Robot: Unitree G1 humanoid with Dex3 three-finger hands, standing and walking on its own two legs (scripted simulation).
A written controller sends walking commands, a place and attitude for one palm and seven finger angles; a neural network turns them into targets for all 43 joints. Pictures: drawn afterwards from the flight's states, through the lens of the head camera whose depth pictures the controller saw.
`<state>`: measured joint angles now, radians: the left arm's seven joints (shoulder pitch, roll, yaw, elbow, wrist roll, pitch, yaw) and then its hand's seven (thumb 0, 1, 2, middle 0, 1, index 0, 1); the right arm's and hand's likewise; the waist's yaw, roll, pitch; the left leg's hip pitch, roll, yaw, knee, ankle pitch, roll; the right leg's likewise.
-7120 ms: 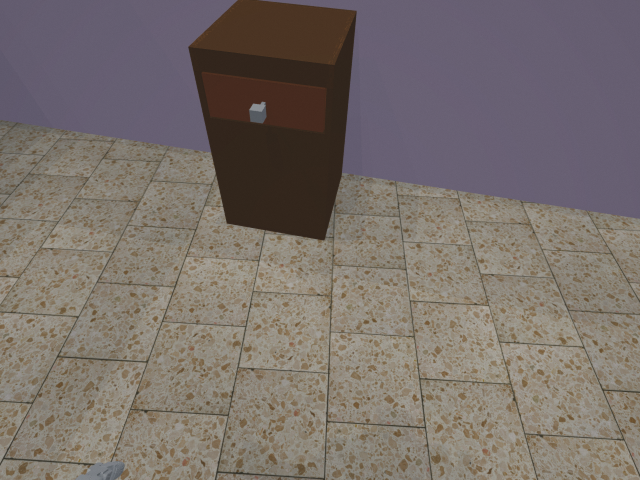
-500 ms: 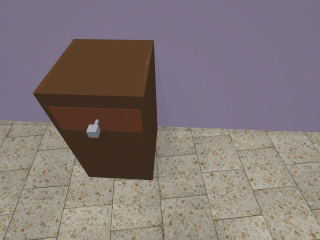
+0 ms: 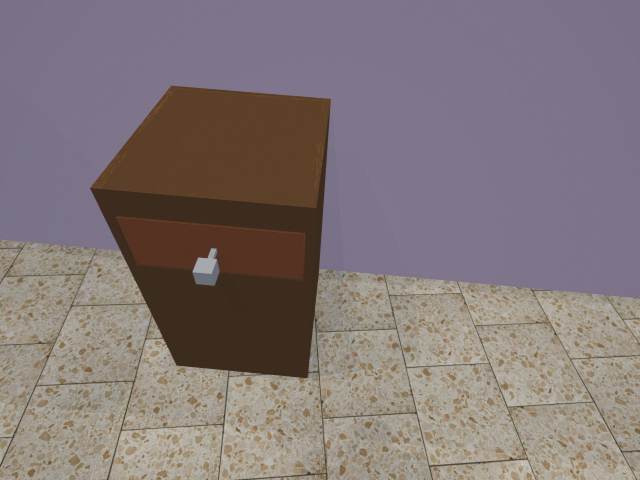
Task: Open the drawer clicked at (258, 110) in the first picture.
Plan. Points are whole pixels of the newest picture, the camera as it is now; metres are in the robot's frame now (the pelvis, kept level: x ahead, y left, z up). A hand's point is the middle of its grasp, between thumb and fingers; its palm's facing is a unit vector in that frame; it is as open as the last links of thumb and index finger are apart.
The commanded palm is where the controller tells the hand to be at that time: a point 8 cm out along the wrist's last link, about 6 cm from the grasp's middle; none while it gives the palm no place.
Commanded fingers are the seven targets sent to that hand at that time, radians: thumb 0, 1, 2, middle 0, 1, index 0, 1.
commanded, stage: look again from close up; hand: left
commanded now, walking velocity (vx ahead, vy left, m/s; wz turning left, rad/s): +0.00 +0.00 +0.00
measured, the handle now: (209, 264) +0.55 +0.27 -0.16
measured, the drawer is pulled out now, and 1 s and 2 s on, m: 0.00 0.00 0.00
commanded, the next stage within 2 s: come to a stop and stand still in 0.22 s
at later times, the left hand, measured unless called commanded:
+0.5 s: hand out of the picture -0.04 +0.22 -0.18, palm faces +0.00 -0.98 -0.18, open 7.3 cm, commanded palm none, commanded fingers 0.00 0.90 0.90 -0.20 -0.30 -0.20 -0.30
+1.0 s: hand out of the picture -0.02 +0.18 -0.17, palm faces +0.00 -0.98 -0.19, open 7.3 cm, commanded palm none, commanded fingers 0.00 0.90 0.90 -0.20 -0.30 -0.20 -0.30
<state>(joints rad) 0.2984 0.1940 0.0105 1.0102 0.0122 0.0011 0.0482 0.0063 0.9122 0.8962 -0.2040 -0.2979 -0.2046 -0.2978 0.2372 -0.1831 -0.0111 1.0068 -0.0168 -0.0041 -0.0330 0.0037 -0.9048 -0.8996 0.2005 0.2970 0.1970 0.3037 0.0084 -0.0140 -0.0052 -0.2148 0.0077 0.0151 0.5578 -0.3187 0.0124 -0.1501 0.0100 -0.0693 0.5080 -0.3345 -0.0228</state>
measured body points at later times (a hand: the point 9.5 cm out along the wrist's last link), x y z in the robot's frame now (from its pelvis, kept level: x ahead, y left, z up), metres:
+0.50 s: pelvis -0.02 +0.05 +0.01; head -0.02 +0.07 +0.46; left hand -0.04 +0.27 -0.16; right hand -0.03 -0.18 -0.14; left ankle -0.01 +0.11 -0.73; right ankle -0.04 -0.10 -0.73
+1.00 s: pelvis -0.01 +0.02 +0.00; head -0.02 +0.01 +0.45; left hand -0.01 +0.23 -0.15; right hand -0.01 -0.20 -0.16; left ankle -0.01 +0.11 -0.73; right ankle -0.04 -0.10 -0.73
